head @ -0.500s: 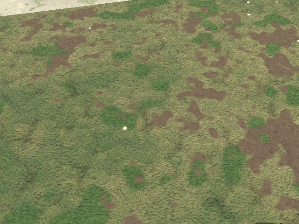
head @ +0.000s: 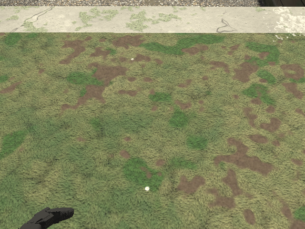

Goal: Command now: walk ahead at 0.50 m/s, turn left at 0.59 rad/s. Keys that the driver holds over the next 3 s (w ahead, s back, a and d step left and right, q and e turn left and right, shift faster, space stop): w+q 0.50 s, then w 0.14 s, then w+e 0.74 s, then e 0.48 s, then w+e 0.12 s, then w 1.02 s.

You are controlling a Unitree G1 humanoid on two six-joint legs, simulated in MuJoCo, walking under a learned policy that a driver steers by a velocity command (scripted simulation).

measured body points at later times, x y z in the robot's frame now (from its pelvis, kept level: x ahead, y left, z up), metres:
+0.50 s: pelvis +0.25 +0.06 -0.01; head +0.28 +0.07 +0.44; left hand +0.18 +0.34 -0.13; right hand +0.55 -0.10 -0.07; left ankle +0.33 +0.17 -0.73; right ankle +0.11 -0.12 -0.71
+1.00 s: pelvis +0.52 +0.14 +0.00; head +0.55 +0.16 +0.45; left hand +0.64 +0.42 -0.10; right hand +0.65 -0.12 -0.11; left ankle +0.33 +0.17 -0.72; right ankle +0.72 +0.08 -0.70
